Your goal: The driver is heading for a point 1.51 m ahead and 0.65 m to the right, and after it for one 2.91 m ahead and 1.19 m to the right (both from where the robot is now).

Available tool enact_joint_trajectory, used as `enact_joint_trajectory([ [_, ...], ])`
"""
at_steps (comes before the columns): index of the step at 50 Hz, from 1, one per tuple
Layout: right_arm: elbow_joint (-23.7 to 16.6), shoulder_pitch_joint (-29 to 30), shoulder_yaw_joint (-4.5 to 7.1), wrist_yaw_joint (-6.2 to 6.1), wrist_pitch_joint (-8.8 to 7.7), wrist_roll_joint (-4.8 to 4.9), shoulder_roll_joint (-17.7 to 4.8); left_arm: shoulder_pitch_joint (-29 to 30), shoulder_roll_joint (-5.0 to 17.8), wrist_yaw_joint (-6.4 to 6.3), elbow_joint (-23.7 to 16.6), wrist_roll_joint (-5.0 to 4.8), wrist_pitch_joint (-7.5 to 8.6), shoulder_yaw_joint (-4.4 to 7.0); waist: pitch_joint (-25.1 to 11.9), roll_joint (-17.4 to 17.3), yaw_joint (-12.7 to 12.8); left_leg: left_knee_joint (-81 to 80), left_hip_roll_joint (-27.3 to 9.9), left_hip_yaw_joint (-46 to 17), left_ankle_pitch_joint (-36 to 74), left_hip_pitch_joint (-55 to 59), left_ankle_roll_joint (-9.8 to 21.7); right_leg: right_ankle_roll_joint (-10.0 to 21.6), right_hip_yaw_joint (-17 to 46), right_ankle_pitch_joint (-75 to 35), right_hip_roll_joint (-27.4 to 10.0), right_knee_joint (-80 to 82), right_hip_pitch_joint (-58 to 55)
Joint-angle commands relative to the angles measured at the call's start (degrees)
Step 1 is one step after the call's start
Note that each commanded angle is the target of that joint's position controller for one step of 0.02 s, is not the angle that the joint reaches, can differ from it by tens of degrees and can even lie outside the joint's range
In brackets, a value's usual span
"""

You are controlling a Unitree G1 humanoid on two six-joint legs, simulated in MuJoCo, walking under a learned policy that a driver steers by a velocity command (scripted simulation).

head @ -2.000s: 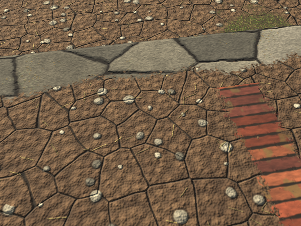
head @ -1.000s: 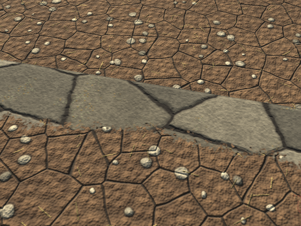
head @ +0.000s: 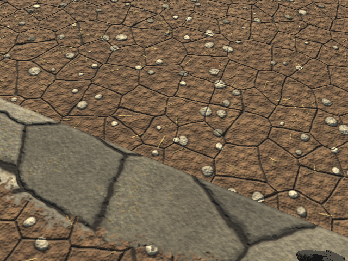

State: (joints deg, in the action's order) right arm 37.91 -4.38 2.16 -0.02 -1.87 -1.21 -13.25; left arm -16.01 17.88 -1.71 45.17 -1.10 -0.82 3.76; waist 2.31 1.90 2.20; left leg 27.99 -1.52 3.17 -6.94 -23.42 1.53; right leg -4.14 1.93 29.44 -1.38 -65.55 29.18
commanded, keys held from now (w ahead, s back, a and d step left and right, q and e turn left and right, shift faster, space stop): e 1.00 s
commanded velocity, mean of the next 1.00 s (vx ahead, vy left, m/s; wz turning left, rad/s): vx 0.03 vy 0.00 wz -0.56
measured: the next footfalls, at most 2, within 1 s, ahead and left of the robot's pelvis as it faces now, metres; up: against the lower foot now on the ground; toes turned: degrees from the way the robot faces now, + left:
right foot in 0.26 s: +0.07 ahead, -0.14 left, +0.00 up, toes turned -13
left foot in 0.74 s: +0.14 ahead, +0.07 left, +0.00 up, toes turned -31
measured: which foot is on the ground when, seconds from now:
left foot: down 0.00-0.26, up 0.28-0.72, down 0.74-1.00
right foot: up 0.00-0.24, down 0.26-0.74, up 0.76-1.00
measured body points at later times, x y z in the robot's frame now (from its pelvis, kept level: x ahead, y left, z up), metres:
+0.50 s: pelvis +0.03 -0.04 +0.01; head +0.06 -0.08 +0.46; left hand +0.25 +0.19 -0.07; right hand +0.10 -0.36 -0.11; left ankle +0.08 +0.11 -0.66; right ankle +0.03 -0.13 -0.73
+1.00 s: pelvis +0.04 -0.01 +0.01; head +0.08 -0.02 +0.46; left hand +0.32 +0.15 -0.09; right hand +0.00 -0.32 -0.09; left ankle +0.10 +0.09 -0.73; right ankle -0.05 -0.13 -0.66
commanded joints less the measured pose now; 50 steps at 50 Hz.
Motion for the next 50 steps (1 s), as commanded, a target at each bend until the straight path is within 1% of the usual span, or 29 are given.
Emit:
enact_joint_trajectory([
  [1,-2.06,1.85,2.63,-0.50,-0.52,-0.61,-8.14,-6.38,3.13,-0.94,-3.24,0.34,-2.08,1.56,-7.09,-11.19,0.89,-14.05,-14.38,-8.71,7.02,4.54,11.98,-0.96,-0.55,-5.85,-2.45,-1.42,-0.07],
  [5,-0.27,1.42,3.26,-1.68,-0.42,0.10,-9.52,-0.27,1.85,0.14,-6.59,0.80,-2.02,1.00,-7.94,-9.10,-0.69,-13.79,-15.95,-4.79,7.62,7.10,12.33,0.64,-1.06,-11.19,-3.96,10.57,-2.41],
  [8,0.83,0.67,3.93,-1.75,0.52,0.77,-11.53,1.99,3.00,1.34,-8.31,0.64,-2.20,1.18,-8.33,-9.35,-1.49,-12.82,-17.49,-3.74,6.53,8.98,11.91,2.01,-2.87,-11.25,-3.35,16.88,-5.72],
  [10,1.64,0.19,4.27,-1.52,1.02,1.57,-12.45,2.37,3.76,1.96,-9.16,0.61,-2.47,1.53,-7.88,-9.52,-1.42,-10.98,-18.22,-3.42,5.11,10.66,10.57,3.50,-4.06,-10.73,-2.66,22.06,-7.74],
  [12,2.54,0.28,4.31,-1.52,1.62,2.56,-12.22,-0.05,3.88,2.34,-8.51,0.85,-2.44,2.03,-7.84,-8.11,0.15,-5.92,-16.50,-0.88,1.11,9.72,7.00,5.97,-6.25,-15.96,-0.32,32.10,-13.93],
  [13,3.84,-2.27,3.95,-1.45,1.97,2.47,-10.37,-1.76,5.56,2.01,-8.03,1.21,-2.35,2.76,-7.03,-4.72,0.17,-0.21,-13.85,1.70,-3.73,6.73,3.31,7.93,-4.10,-20.47,0.19,37.50,-18.05],
  [14,3.65,-3.85,3.16,-1.17,2.26,0.81,-7.06,-2.63,11.53,0.96,-8.92,1.34,-2.11,4.25,-5.63,10.23,-1.44,16.31,-6.79,8.31,-15.76,-3.92,-2.75,12.59,13.07,-36.29,-11.40,44.65,-23.64],
  [15,0.44,-0.30,3.09,-1.61,2.10,-0.19,-7.48,-0.92,16.12,0.89,-11.19,2.50,-1.46,4.71,-4.06,18.37,-0.82,29.60,1.44,3.66,-31.21,-17.09,-5.87,23.49,28.15,-42.77,-21.50,47.10,-23.35],
  [16,0.10,3.47,3.81,-1.93,2.06,0.21,-9.76,-1.87,13.33,1.38,-11.15,3.32,-0.12,4.08,-6.63,11.07,1.95,37.09,0.95,-4.00,-30.30,-17.56,-5.04,24.55,26.48,-39.04,-19.79,48.02,-21.93],
  [17,0.38,2.81,4.15,-2.10,2.23,1.22,-10.04,0.35,11.98,1.45,-11.16,2.97,0.90,3.58,-6.16,8.62,0.06,38.60,0.13,-5.89,-24.92,-17.91,-4.01,21.35,21.78,-36.67,-16.64,47.39,-21.61],
  [18,1.95,0.91,4.41,-2.60,2.45,1.02,-9.86,3.72,10.29,1.20,-11.70,1.77,1.16,3.26,-6.52,5.15,-1.69,37.82,-0.59,-6.72,-20.27,-17.76,-3.86,18.03,18.57,-34.10,-13.80,46.44,-21.66],
  [19,2.52,0.14,4.66,-2.95,2.62,0.49,-10.42,5.95,8.69,0.88,-12.23,0.82,1.02,2.64,-6.73,5.42,-2.44,37.39,-0.62,-6.88,-17.45,-17.02,-4.21,16.65,16.87,-35.69,-12.75,45.99,-21.06],
  [21,2.84,-1.17,4.62,-2.71,2.37,0.62,-9.60,6.27,7.66,0.27,-12.95,1.00,0.72,2.08,-8.84,5.37,-3.29,38.13,0.74,-6.63,-13.90,-13.37,-4.92,16.57,15.04,-40.10,-10.78,45.26,-20.27],
  [23,2.67,-0.64,4.17,-2.49,2.10,1.11,-8.41,5.29,7.90,-0.12,-13.17,0.92,0.55,2.25,-9.33,4.83,-2.71,32.74,1.40,-6.88,-12.06,-13.12,-5.41,16.57,15.10,-39.58,-9.98,44.83,-22.28],
  [26,2.06,1.49,3.52,-2.06,1.82,1.22,-7.31,4.35,9.01,-0.67,-13.44,0.67,-0.06,2.80,-8.87,5.74,-1.43,23.12,2.13,-7.65,-11.49,-10.85,-6.19,16.81,17.40,-34.51,-9.52,44.29,-22.92],
  [30,2.01,1.39,3.54,-1.12,1.29,1.67,-8.09,5.04,9.80,-0.27,-14.35,0.88,-0.80,3.20,-7.89,7.24,-0.94,15.33,3.50,-7.91,-13.57,-4.36,-5.85,17.57,21.93,-31.05,-9.08,44.03,-19.04],
  [33,1.90,0.31,3.73,-0.39,0.58,1.95,-8.67,6.11,9.69,0.15,-14.90,0.43,-1.16,3.27,-8.15,7.84,-1.14,9.17,4.25,-8.17,-14.35,-0.79,-4.91,17.23,26.00,-33.62,-8.39,42.64,-19.65],
  [35,2.47,-2.49,3.96,0.12,0.05,1.94,-8.75,7.96,9.39,0.07,-15.39,-0.28,-1.52,3.22,-8.58,7.50,-3.14,-0.84,4.38,-7.42,-8.89,4.86,-3.64,15.37,26.74,-34.21,-6.43,40.38,-19.02],
  [36,3.12,-4.62,4.34,0.19,-0.10,1.71,-9.48,8.49,8.76,-0.13,-15.64,-0.66,-1.69,3.06,-8.85,6.55,-4.19,-6.98,2.81,-7.38,-2.08,10.52,-2.56,13.18,25.72,-30.28,-4.47,38.69,-16.26],
  [37,3.12,-6.54,5.21,-0.09,0.08,0.86,-12.84,6.89,6.39,-0.23,-15.87,-0.24,-1.72,2.43,-10.36,0.44,-3.55,-8.66,-6.12,-14.11,1.67,18.13,0.75,10.03,21.73,-18.32,-0.81,31.89,-9.54],
  [38,3.16,-4.97,6.11,-0.43,0.82,-0.19,-17.75,4.42,4.56,-0.04,-17.11,-0.35,-1.31,2.07,-7.65,-16.91,0.01,-10.11,-17.27,-27.59,13.35,20.76,9.27,6.14,9.13,2.27,9.47,21.48,3.39],
  [39,1.79,-3.95,5.43,-0.46,0.52,-1.08,-14.44,4.31,9.69,-0.04,-16.31,0.82,-0.67,3.61,-7.21,-15.62,-1.78,-10.80,-23.02,-32.18,16.34,17.49,15.38,3.13,7.82,7.62,6.78,7.12,5.88],
  [40,0.63,-1.08,4.48,-0.85,0.41,-0.71,-11.59,3.42,11.98,0.19,-15.02,0.41,-0.73,4.69,-6.45,-11.18,-0.66,-10.10,-20.47,-26.80,15.35,15.78,14.29,2.20,8.03,3.78,5.05,0.64,5.58],
  [41,0.13,1.56,4.06,-1.14,0.57,-0.01,-9.98,2.47,11.12,0.15,-13.67,0.22,-1.29,4.81,-5.28,-9.28,0.34,-9.35,-16.24,-21.07,12.76,14.95,11.41,1.16,7.12,0.35,4.42,-2.06,5.61],
  [42,-0.19,2.29,3.74,-1.42,0.67,0.84,-9.11,2.06,9.78,0.06,-13.14,0.36,-1.86,4.57,-4.46,-9.11,-0.10,-9.09,-14.10,-17.71,11.49,15.54,10.02,0.21,6.65,-2.86,4.18,-4.50,7.13],
  [43,-0.16,1.86,3.47,-1.74,0.88,1.05,-9.02,2.22,8.16,0.23,-13.15,0.15,-2.24,4.11,-3.91,-9.19,-0.58,-9.13,-13.13,-15.09,13.06,15.49,10.02,-0.57,5.73,-4.60,3.87,-5.83,7.56],
  [44,0.02,0.94,3.47,-2.00,1.22,0.86,-9.30,3.16,7.00,0.43,-13.72,-0.18,-2.34,3.68,-3.53,-9.48,-1.20,-9.63,-11.97,-12.48,13.39,15.48,10.16,-1.10,3.80,-6.08,3.53,-4.58,7.51],
  [46,0.42,-1.79,3.71,-2.46,1.84,0.39,-10.11,6.52,5.53,0.60,-15.33,-0.57,-2.23,2.96,-3.91,-10.83,-3.48,-9.86,-12.35,-10.66,14.12,19.47,11.01,-1.93,1.70,-7.36,2.19,0.92,8.90],
  [50,0.49,-2.79,4.71,-2.13,2.50,0.65,-13.22,8.70,3.98,1.38,-17.04,0.15,-2.11,1.88,-5.90,-11.95,-5.04,-9.37,-14.80,-7.75,15.91,20.98,11.65,-1.73,-1.17,-6.15,-0.71,12.76,2.75],
])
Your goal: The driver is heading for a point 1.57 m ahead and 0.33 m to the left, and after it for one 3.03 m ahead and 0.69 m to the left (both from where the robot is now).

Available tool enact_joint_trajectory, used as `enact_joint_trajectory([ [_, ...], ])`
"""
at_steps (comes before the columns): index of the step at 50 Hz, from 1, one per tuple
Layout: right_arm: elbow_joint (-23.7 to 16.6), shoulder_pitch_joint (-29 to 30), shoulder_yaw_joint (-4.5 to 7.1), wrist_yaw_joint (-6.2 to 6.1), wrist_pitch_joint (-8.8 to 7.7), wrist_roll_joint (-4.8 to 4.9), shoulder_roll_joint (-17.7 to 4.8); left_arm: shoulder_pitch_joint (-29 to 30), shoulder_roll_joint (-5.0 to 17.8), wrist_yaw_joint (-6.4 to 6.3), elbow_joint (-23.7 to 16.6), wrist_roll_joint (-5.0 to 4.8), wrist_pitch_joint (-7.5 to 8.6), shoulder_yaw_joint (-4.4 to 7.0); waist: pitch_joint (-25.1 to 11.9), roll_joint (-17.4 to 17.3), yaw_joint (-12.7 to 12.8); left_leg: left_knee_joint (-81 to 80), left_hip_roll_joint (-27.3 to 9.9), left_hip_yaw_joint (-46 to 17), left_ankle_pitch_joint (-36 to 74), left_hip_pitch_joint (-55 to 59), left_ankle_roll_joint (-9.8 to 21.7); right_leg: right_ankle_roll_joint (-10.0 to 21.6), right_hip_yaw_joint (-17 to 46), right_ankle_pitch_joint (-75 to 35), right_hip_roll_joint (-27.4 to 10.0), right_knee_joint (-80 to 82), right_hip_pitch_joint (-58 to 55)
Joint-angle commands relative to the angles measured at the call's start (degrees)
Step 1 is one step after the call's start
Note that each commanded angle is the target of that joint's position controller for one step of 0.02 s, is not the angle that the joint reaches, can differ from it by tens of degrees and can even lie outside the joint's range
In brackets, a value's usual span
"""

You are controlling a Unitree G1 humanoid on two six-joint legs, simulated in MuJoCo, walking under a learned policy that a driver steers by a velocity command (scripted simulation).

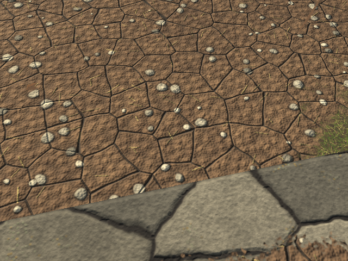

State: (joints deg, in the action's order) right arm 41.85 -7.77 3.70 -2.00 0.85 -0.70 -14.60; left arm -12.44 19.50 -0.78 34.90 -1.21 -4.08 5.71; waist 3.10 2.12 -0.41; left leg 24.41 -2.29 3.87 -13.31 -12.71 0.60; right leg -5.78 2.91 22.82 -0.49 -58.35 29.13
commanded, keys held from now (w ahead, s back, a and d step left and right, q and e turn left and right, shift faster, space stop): no key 0.14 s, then q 0.58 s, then w+q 0.28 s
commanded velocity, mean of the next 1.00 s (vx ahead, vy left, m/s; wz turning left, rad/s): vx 0.06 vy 0.00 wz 0.24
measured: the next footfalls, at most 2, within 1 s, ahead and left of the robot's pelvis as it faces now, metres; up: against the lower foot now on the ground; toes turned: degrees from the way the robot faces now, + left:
right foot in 0.16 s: +0.04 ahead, -0.15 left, +0.00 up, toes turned -4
left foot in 0.64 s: +0.00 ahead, +0.08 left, +0.00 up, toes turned +11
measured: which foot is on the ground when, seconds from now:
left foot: down 0.00-0.16, up 0.18-0.62, down 0.64-1.00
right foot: up 0.00-0.14, down 0.16-0.64, up 0.66-1.00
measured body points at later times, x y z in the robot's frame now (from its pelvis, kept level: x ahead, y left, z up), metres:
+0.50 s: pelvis +0.00 -0.05 -0.01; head +0.02 -0.05 +0.44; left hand +0.17 +0.20 -0.10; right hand +0.10 -0.34 -0.13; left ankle -0.03 +0.09 -0.70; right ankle +0.00 -0.15 -0.74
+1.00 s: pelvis +0.03 +0.00 +0.01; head +0.04 +0.04 +0.46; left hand +0.11 +0.33 -0.09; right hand +0.20 -0.25 -0.08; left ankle -0.04 +0.07 -0.74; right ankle +0.16 -0.15 -0.69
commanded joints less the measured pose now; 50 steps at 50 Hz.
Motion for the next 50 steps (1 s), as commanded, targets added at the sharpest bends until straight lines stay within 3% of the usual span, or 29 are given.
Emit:
enact_joint_trajectory([
  [1,-3.44,0.81,3.33,0.17,-0.15,0.36,-12.49,5.04,2.18,0.61,-6.87,0.38,1.18,-0.26,-6.90,-12.39,-2.41,-5.61,-14.10,-7.77,23.04,8.50,12.57,0.40,-3.04,0.97,-1.52,8.52,-0.59],
  [5,-2.59,1.19,3.25,1.27,-0.36,2.11,-13.37,1.86,2.72,0.98,-5.89,0.39,0.95,0.07,-7.09,-12.44,-0.48,-2.20,-14.59,-7.38,22.88,7.04,11.28,3.50,-5.19,-3.60,0.37,23.20,-9.55],
  [6,-2.38,2.04,2.92,1.33,-0.35,2.71,-12.75,-0.66,2.47,1.08,-4.74,0.51,1.01,0.17,-7.27,-11.75,1.18,0.34,-13.67,-6.30,21.58,5.35,9.64,5.11,-6.14,-9.94,1.34,31.39,-14.63],
  [7,-1.01,-0.59,2.17,1.51,-0.61,2.80,-10.64,-1.81,3.50,0.87,-4.21,0.69,1.07,0.47,-7.58,-9.09,1.50,3.53,-11.88,-4.36,17.16,1.57,6.20,6.76,-4.73,-16.89,1.44,37.94,-21.52],
  [8,-0.84,-2.97,0.51,2.03,-1.08,0.50,-6.26,-2.93,6.47,0.18,-4.61,0.94,1.21,0.88,-10.95,1.77,0.20,12.78,-7.43,-0.15,2.60,-6.92,0.56,9.14,7.43,-33.47,-8.04,38.82,-32.46],
  [9,-2.20,-3.13,-0.99,2.59,-1.57,-1.35,-2.99,0.37,7.90,-0.25,-6.30,2.40,1.65,0.12,-11.21,14.20,-1.61,20.95,-2.31,0.83,-21.79,-16.17,-4.06,18.23,18.77,-46.83,-20.56,36.61,-32.56],
  [10,-2.14,0.56,0.27,1.92,-1.21,0.11,-7.45,-0.66,3.33,0.28,-5.36,3.76,2.81,-0.99,-12.47,9.14,2.66,26.39,-3.44,-4.32,-24.02,-13.99,-5.17,23.14,17.67,-39.57,-21.08,38.15,-25.86],
  [11,-1.49,0.49,0.85,1.84,-0.73,1.35,-8.99,0.99,1.90,0.64,-3.91,3.97,3.78,-1.62,-9.71,7.58,1.39,28.73,-3.72,-5.52,-22.02,-13.62,-5.19,21.37,13.53,-33.80,-17.61,39.11,-23.86],
  [12,-0.15,-0.64,1.09,1.55,-0.19,1.51,-8.91,3.11,2.40,0.71,-3.10,3.55,4.39,-1.44,-8.13,7.25,0.69,29.21,-3.62,-5.90,-19.33,-14.16,-5.15,18.82,10.42,-29.19,-15.08,39.56,-22.96],
  [14,1.87,-3.01,1.59,0.97,0.85,1.20,-9.48,5.96,2.05,0.37,-2.06,3.02,5.24,-1.74,-5.88,7.03,-0.29,31.03,-2.75,-7.36,-13.93,-11.65,-5.84,17.20,6.02,-32.57,-13.60,39.94,-19.34],
  [17,1.90,-3.89,1.88,0.63,1.11,2.00,-9.50,6.75,2.63,-0.67,-1.12,2.74,4.93,-1.26,-4.96,6.27,0.00,31.59,-1.13,-6.31,-11.45,-12.49,-6.35,17.90,2.51,-32.23,-13.28,39.78,-20.42],
  [20,0.30,-2.09,1.54,0.50,1.54,2.01,-8.29,5.88,3.27,-1.31,0.04,2.27,3.97,-0.70,-4.30,5.08,1.56,29.85,-1.58,-5.28,-12.76,-15.07,-6.49,19.51,3.47,-28.68,-15.59,39.95,-23.10],
  [25,-2.03,-1.75,1.13,1.28,1.98,1.78,-7.29,7.14,4.46,-1.20,1.25,2.07,3.30,0.18,-5.05,4.46,1.68,24.92,-2.03,-2.81,-13.86,-13.15,-5.26,20.88,2.59,-30.76,-18.07,39.36,-23.93],
  [29,-3.10,-3.45,1.32,2.47,2.20,1.98,-7.45,8.43,5.82,-1.10,2.08,1.12,3.02,0.78,-6.71,5.17,0.28,17.29,-0.82,-0.26,-10.95,-8.44,-2.75,19.18,0.20,-34.48,-18.83,36.16,-24.41],
  [31,-2.49,-6.79,1.66,2.95,2.21,1.88,-7.47,9.12,5.88,-1.23,2.87,0.02,2.73,0.93,-7.42,4.83,-2.04,5.81,1.27,1.72,-1.40,-1.39,-0.09,15.18,-3.42,-29.96,-16.91,31.11,-21.72],
  [32,-2.38,-8.18,2.49,2.53,2.07,1.49,-9.88,6.00,4.38,-1.09,4.29,0.08,2.78,0.72,-7.36,0.16,-1.88,-0.39,0.82,-2.35,8.67,4.42,2.26,10.58,-7.15,-21.08,-13.70,24.68,-16.96],
  [33,-3.35,-9.88,4.35,1.34,1.74,1.37,-17.31,6.42,0.92,-0.77,2.74,2.68,3.09,-0.28,-7.95,-16.72,-0.54,-2.48,-13.09,-21.92,31.91,14.33,8.36,4.00,-13.45,-0.13,-6.12,7.12,-1.47],
  [34,-4.92,-9.92,4.09,1.97,0.54,-0.60,-18.43,12.80,1.38,-1.21,-0.09,2.56,3.29,-0.40,-8.56,-18.45,-3.78,-4.76,-21.75,-34.43,37.31,11.56,20.39,1.92,-5.37,18.57,1.69,-5.34,7.15],
  [35,-5.45,-8.69,3.50,2.49,-0.82,-0.96,-16.52,13.33,3.65,-1.31,0.28,1.63,3.21,0.32,-8.64,-10.61,-3.90,-5.51,-19.79,-31.02,33.56,11.53,20.85,2.20,-0.28,17.06,0.18,-11.16,8.89],
  [36,-5.43,-6.12,3.16,2.35,-1.65,-0.19,-15.12,12.29,4.08,-1.36,0.84,0.96,3.13,0.60,-6.91,-8.62,-1.93,-4.92,-16.35,-26.10,29.77,10.92,17.60,2.80,0.87,11.55,-0.95,-11.52,9.78],
  [37,-5.11,-5.35,3.00,2.01,-1.79,1.38,-13.68,10.21,4.54,-1.44,2.14,1.26,3.29,0.94,-7.07,-5.87,-0.88,-5.79,-13.15,-24.07,17.89,11.83,14.67,3.05,1.10,6.36,-1.92,-8.74,10.71],
  [38,-4.97,-5.35,2.44,1.59,-1.75,2.61,-12.05,9.65,5.35,-1.31,2.43,1.53,3.51,1.27,-6.62,-6.75,-0.69,-7.74,-11.75,-24.42,6.36,12.50,13.36,3.13,1.38,1.81,-2.64,-6.31,11.59],
  [40,-5.34,-6.97,1.82,1.05,-1.84,2.20,-10.93,9.83,4.58,-0.34,2.60,0.86,4.43,1.19,-5.02,-8.67,-1.12,-12.47,-10.10,-26.41,-10.90,12.13,13.04,3.23,1.16,-5.28,-2.02,-3.59,12.00],
  [41,-5.56,-7.58,1.82,0.86,-2.11,1.73,-11.08,10.40,4.51,-0.08,2.56,0.62,5.04,1.19,-4.00,-8.91,-1.37,-13.98,-9.96,-27.01,-13.03,12.55,12.97,3.21,1.14,-7.56,-1.78,-0.70,12.60],
  [43,-5.55,-8.94,2.00,0.50,-2.76,1.30,-11.75,11.77,4.20,0.04,2.53,0.77,6.32,1.13,-2.86,-8.45,-1.93,-14.96,-9.45,-26.68,-10.97,13.26,12.63,2.77,1.50,-10.75,-1.34,5.77,12.55],
  [50,-5.22,-11.06,2.74,0.44,-2.98,1.87,-13.77,14.84,2.53,1.31,2.21,0.40,9.28,0.23,-0.95,-10.22,-3.56,-13.06,-7.26,-25.95,-7.22,7.08,12.43,1.06,1.57,-14.88,0.43,23.39,4.71],
])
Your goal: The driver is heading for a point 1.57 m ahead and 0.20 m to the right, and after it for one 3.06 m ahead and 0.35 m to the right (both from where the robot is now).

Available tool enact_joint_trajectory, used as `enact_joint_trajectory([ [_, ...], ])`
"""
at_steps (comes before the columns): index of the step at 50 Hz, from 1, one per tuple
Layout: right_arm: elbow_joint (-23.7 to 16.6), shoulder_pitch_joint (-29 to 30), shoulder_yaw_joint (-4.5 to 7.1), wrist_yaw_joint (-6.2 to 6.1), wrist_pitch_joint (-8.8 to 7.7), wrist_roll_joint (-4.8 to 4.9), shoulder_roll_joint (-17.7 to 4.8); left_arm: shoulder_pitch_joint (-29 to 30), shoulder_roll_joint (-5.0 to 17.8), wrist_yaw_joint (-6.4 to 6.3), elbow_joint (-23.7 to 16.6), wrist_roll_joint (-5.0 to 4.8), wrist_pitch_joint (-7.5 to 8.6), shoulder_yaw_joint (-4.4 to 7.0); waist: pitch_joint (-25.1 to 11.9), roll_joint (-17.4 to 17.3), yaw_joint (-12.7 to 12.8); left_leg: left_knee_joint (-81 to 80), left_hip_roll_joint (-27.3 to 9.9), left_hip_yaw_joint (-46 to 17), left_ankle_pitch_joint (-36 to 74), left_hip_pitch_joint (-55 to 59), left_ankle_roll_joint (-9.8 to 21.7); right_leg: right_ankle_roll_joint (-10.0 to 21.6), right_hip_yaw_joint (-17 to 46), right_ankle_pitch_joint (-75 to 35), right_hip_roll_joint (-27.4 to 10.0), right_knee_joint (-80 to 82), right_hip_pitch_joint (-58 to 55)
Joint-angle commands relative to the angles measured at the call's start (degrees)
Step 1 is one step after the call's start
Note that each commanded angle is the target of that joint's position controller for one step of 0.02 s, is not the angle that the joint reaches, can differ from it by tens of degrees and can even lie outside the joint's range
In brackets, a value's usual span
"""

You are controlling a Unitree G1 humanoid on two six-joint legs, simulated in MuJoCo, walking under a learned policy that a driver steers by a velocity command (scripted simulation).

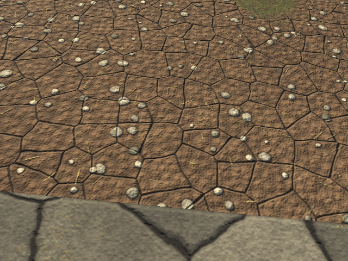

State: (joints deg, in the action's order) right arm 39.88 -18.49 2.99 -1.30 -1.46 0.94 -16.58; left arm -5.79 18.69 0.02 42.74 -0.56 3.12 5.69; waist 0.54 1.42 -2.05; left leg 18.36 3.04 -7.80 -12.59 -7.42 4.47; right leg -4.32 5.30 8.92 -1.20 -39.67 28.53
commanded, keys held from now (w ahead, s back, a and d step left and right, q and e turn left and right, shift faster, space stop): w+q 0.14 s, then w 0.22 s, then w+e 0.64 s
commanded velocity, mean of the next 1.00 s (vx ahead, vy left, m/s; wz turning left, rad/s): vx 0.46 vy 0.00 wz -0.03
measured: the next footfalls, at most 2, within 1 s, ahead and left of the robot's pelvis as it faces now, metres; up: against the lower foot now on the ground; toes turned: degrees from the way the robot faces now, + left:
right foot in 0.18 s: +0.19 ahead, -0.15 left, +0.00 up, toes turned +11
left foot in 0.62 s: +0.44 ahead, +0.15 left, +0.00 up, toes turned +5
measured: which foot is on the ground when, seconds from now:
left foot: down 0.00-0.20, up 0.22-0.60, down 0.62-1.00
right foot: up 0.00-0.16, down 0.18-0.64, up 0.66-1.00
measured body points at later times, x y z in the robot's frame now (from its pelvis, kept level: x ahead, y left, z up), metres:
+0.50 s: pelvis +0.22 -0.03 -0.01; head +0.25 -0.03 +0.44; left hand +0.15 +0.24 -0.13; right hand +0.47 -0.22 -0.09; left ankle +0.33 +0.15 -0.71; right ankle +0.15 -0.16 -0.75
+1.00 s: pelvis +0.48 +0.04 -0.01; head +0.50 +0.03 +0.44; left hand +0.70 +0.28 -0.10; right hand +0.48 -0.25 -0.13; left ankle +0.40 +0.15 -0.75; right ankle +0.63 -0.12 -0.70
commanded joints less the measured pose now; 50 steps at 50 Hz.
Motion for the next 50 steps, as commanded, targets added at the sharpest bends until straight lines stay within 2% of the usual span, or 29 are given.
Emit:
enact_joint_trajectory([
  [1,-3.17,-0.71,3.50,-0.20,-0.60,0.34,-11.90,8.86,3.35,0.77,-5.88,-0.37,2.45,0.14,1.82,-9.39,-2.22,-6.38,-12.52,-14.91,-8.04,1.09,8.65,-0.23,-0.78,-0.73,1.38,6.28,4.32],
  [4,-3.21,-1.16,3.45,0.02,-0.35,0.53,-11.71,9.33,3.98,1.45,-6.34,-0.83,3.61,0.08,1.58,-9.51,-2.21,-4.41,-12.37,-17.71,-8.17,-0.55,8.44,0.88,-0.77,0.32,2.27,10.04,-0.56],
  [6,-3.41,-0.68,3.29,0.18,-0.19,0.49,-11.09,7.22,5.17,1.63,-6.01,-1.07,4.32,0.48,0.99,-10.34,-0.71,-2.45,-12.20,-19.71,-6.41,-1.62,7.75,2.11,-1.04,0.81,2.62,12.05,-5.76],
  [8,-3.73,0.37,2.51,0.16,-0.01,0.44,-8.55,0.44,5.94,1.40,-3.99,-0.74,4.87,1.09,-1.23,-10.29,3.15,2.75,-9.85,-18.59,-3.30,-4.33,5.57,4.09,-2.53,-2.05,2.21,16.55,-16.34],
  [9,-3.94,0.47,1.59,0.12,-0.24,-0.09,-5.83,-5.56,7.45,0.95,-2.87,-0.09,5.01,1.67,-4.90,-8.55,5.85,10.51,-7.38,-15.35,-2.09,-8.47,3.35,6.41,0.91,-0.77,-1.92,16.49,-26.11],
  [10,-5.01,-0.36,0.17,0.10,-0.53,-0.77,-1.52,-13.23,10.77,0.56,-1.89,1.18,4.97,2.15,-10.77,2.57,7.71,28.46,-1.21,-7.48,-10.44,-18.43,-0.19,11.28,15.72,7.97,-12.64,19.75,-39.13],
  [11,-7.08,-3.46,0.46,-0.37,-1.14,1.24,-3.20,-16.58,14.09,1.49,0.40,1.38,4.50,3.06,-10.94,17.12,5.41,43.03,2.50,-3.47,-22.22,-32.72,-2.19,18.54,38.62,22.89,-20.90,25.65,-43.29],
  [12,-5.08,-3.41,1.61,-0.39,-1.37,1.88,-8.22,-13.41,8.68,1.77,-0.38,0.09,4.38,1.68,-4.11,9.85,5.32,48.95,-1.21,-4.78,-18.79,-37.95,-2.56,18.67,36.71,29.35,-20.53,27.07,-39.10],
  [13,-4.68,0.01,1.85,-0.11,-1.47,1.41,-9.05,-11.90,5.60,1.54,-0.71,-0.18,4.04,0.81,0.71,6.89,5.67,50.33,-2.89,-3.75,-13.63,-39.21,-2.48,16.90,28.34,24.47,-17.52,26.61,-35.26],
  [14,-4.55,1.61,1.66,0.08,-1.72,0.73,-7.94,-10.57,4.50,1.35,-0.94,0.31,3.76,0.28,1.63,4.21,5.08,49.66,-3.99,-2.54,-9.83,-38.43,-2.48,15.90,22.88,18.34,-15.02,27.18,-32.42],
  [16,-5.24,4.00,1.54,0.97,-2.25,0.14,-6.61,-9.65,2.92,0.89,-0.57,0.87,3.45,-0.59,2.28,4.19,3.95,46.03,-6.44,-1.08,-5.29,-36.03,-2.70,15.44,15.68,7.52,-12.28,28.56,-28.10],
  [18,-5.72,4.83,0.85,1.63,-2.34,-0.10,-4.55,-10.22,3.40,0.70,0.12,0.37,3.56,-0.67,1.97,5.22,3.48,42.59,-7.43,2.00,-3.49,-35.09,-3.70,16.33,11.66,0.58,-11.38,30.03,-26.00],
  [21,-8.28,11.07,-0.45,1.86,-3.16,-1.09,-2.23,-11.72,5.41,0.40,1.15,-0.66,3.02,-0.50,3.31,3.49,4.65,31.00,-7.96,5.48,1.34,-33.48,-5.41,17.23,8.05,-7.64,-9.90,31.43,-23.18],
  [23,-9.24,14.96,-1.03,2.44,-3.92,-0.84,-1.16,-13.14,6.56,0.17,1.79,-0.96,2.41,-0.35,3.49,3.32,5.78,22.03,-6.45,6.72,6.90,-28.72,-5.97,16.23,5.33,-10.23,-8.34,30.78,-21.11],
  [25,-9.65,17.35,-0.80,3.08,-4.41,-0.30,-1.96,-15.55,7.66,0.02,2.47,-1.22,1.87,-0.18,2.99,3.61,6.44,17.00,-4.57,7.41,11.17,-23.47,-6.34,15.64,5.47,-11.29,-8.98,30.05,-20.08],
  [28,-9.94,17.23,0.38,3.38,-4.78,0.23,-4.61,-16.88,8.17,-0.24,3.10,-1.64,1.17,-0.05,2.31,4.46,4.42,12.15,-3.94,5.55,11.34,-18.22,-4.74,13.64,8.12,-11.98,-11.41,27.24,-23.00],
  [30,-8.19,10.44,1.98,2.84,-4.81,0.13,-7.19,-16.35,8.35,-0.40,2.94,-1.31,0.76,-0.06,-1.65,4.15,-0.32,9.22,-2.52,6.82,9.34,-6.48,-2.34,11.46,6.36,-21.95,-9.58,18.49,-22.51],
  [31,-6.64,3.02,3.15,2.23,-4.66,-0.23,-9.34,-16.44,6.96,-0.30,2.54,-0.66,0.82,-0.62,-6.85,3.44,-4.22,9.86,-4.73,5.81,9.27,5.41,-0.57,9.62,4.34,-21.76,-6.50,7.99,-17.98],
  [32,-5.78,-7.08,4.21,1.37,-4.15,-1.37,-13.79,-16.98,2.00,-0.27,0.45,1.29,0.85,-2.31,-17.17,-5.09,-7.42,11.50,-17.57,-7.15,5.65,21.48,2.89,7.36,1.44,-3.58,-1.73,-11.17,-7.69],
  [33,-4.91,-7.46,4.17,2.14,-3.68,-2.16,-15.57,-25.29,-2.45,-0.33,-0.42,-1.01,1.55,-3.47,-24.21,-22.47,-2.55,2.15,-28.18,-32.80,-9.58,30.37,10.07,5.47,1.44,25.05,3.89,-27.37,7.38],
  [34,-5.08,-5.02,2.84,2.29,-3.64,-1.49,-9.47,-22.03,4.13,-0.47,0.61,-2.44,1.42,-1.89,-16.58,-14.90,-3.65,-1.54,-25.95,-32.23,-16.30,24.60,8.48,5.35,3.90,22.41,0.74,-33.54,12.82],
  [35,-4.83,-1.93,2.06,2.16,-3.61,-0.90,-6.96,-16.99,6.00,-0.41,-0.59,-2.71,1.19,-1.16,-8.84,-10.98,-3.38,-1.78,-24.26,-22.41,-13.06,17.82,6.88,5.52,2.30,16.99,-1.40,-34.04,15.05],
  [36,-4.60,1.23,1.64,2.29,-3.73,-1.19,-5.77,-14.77,5.24,-0.54,-0.81,-2.02,0.96,-1.22,-5.22,-7.02,-1.75,-2.84,-21.75,-15.92,-5.06,11.13,6.27,5.23,1.42,12.72,-3.47,-32.61,12.89],
  [37,-4.15,3.51,1.43,2.43,-3.89,-1.57,-4.42,-13.89,4.65,-0.44,-0.99,-1.29,0.61,-1.00,-2.74,-7.13,-0.27,-4.37,-19.59,-10.73,0.42,6.45,6.08,4.98,1.54,10.05,-4.84,-30.15,11.21],
  [39,-3.23,5.77,1.58,2.31,-4.79,-1.91,-3.53,-14.81,2.60,-0.09,-0.95,-1.54,-0.64,-1.11,-1.40,-8.40,1.87,-7.55,-17.99,-4.17,5.94,1.35,6.21,4.53,1.22,7.32,-6.34,-28.11,7.07],
  [43,-0.80,5.90,2.59,1.98,-5.81,-1.43,-5.41,-10.06,0.89,0.08,-3.62,-0.80,-1.92,-1.53,2.28,-4.98,2.41,-10.84,-18.69,3.74,13.13,-0.14,7.25,3.50,1.54,1.38,-6.92,-20.47,10.87],
  [46,0.46,5.95,3.28,1.40,-5.52,-1.46,-7.71,-5.37,0.08,1.39,-5.08,-0.55,-0.94,-2.11,2.98,-4.20,1.19,-11.41,-16.29,11.18,16.21,-0.30,5.98,3.95,-1.11,-9.39,-6.02,-7.92,7.58],
  [48,1.41,4.44,3.65,1.13,-5.15,-1.03,-8.87,-1.43,0.01,2.22,-6.40,-0.59,-0.69,-2.42,3.82,-3.19,-0.43,-11.53,-16.80,13.63,16.24,0.86,5.68,4.46,-3.63,-11.40,-5.29,-3.09,6.30],
  [50,2.10,3.36,4.03,1.06,-4.90,-0.65,-9.76,0.14,1.10,2.78,-7.36,-0.69,-0.69,-2.01,3.84,-2.41,-0.67,-9.49,-18.51,15.04,18.27,4.71,5.37,5.67,-3.78,-12.19,-5.40,-2.50,7.25],
])
Velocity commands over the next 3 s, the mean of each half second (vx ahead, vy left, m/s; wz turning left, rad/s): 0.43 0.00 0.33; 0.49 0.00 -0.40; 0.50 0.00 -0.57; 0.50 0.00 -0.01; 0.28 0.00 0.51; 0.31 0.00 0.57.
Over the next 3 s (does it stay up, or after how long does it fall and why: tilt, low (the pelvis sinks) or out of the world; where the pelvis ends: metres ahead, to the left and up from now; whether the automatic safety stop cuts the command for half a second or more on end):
stays up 1.33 -0.23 -0.06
